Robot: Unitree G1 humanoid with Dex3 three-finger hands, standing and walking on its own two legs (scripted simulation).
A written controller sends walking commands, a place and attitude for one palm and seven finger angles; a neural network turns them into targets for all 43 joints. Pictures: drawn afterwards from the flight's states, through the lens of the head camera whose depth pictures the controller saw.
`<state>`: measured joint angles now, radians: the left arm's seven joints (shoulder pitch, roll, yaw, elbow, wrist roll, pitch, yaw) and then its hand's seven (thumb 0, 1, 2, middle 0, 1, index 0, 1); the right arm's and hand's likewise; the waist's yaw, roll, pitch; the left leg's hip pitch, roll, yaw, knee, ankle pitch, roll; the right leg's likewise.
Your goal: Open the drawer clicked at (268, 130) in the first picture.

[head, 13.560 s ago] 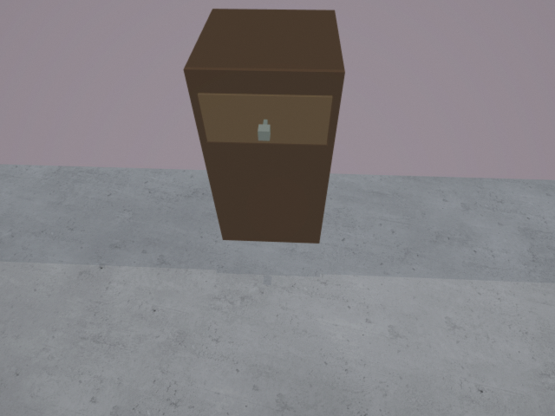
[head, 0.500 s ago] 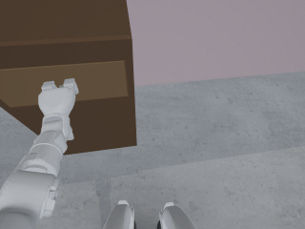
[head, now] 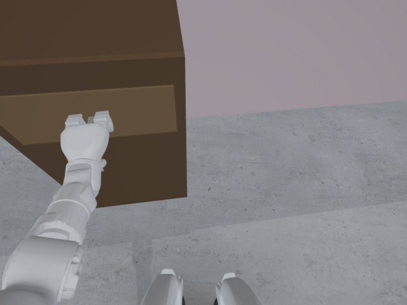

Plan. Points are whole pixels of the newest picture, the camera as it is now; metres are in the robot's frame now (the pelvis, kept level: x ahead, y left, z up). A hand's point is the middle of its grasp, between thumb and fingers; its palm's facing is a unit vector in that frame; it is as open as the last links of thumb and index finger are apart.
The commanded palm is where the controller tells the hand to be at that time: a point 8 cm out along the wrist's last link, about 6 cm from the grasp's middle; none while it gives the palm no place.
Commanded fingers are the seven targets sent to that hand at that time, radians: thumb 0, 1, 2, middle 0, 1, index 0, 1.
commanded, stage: close the thumb around the handle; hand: left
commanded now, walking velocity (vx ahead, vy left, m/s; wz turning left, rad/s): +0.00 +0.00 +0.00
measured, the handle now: (90, 132) +0.48 +0.25 -0.03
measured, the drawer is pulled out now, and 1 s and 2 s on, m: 0.00 0.05 0.18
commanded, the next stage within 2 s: pull the drawer open in 0.30 s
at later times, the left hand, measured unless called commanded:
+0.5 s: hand (95, 154) +0.44 +0.23 -0.05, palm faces -0.04 -0.02 -1.00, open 6.4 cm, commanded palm +0.41 +0.22 +0.01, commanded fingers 0.00 0.90 0.90 -0.40 -1.35 -0.40 -1.35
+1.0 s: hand (94, 175) +0.39 +0.23 -0.05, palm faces -0.03 -0.04 -1.00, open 6.4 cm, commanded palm +0.36 +0.22 +0.01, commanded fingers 0.00 0.90 0.90 -0.40 -1.35 -0.40 -1.35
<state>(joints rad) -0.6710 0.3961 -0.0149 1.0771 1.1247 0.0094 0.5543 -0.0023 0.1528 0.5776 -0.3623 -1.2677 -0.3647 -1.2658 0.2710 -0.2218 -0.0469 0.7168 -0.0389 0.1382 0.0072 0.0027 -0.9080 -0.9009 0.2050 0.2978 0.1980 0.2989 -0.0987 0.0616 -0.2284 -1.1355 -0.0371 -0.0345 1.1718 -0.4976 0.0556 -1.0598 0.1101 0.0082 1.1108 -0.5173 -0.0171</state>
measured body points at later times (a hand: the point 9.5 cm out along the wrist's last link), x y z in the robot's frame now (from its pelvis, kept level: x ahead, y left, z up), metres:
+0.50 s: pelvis +0.00 +0.00 +0.00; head +0.12 +0.01 +0.43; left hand +0.44 +0.23 +0.01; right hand +0.04 -0.27 -0.13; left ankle +0.02 +0.08 -0.64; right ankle +0.00 -0.12 -0.64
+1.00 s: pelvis +0.01 +0.00 +0.01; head +0.11 +0.00 +0.45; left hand +0.38 +0.23 +0.01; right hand +0.11 -0.26 -0.12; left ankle +0.02 +0.08 -0.64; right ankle +0.00 -0.12 -0.64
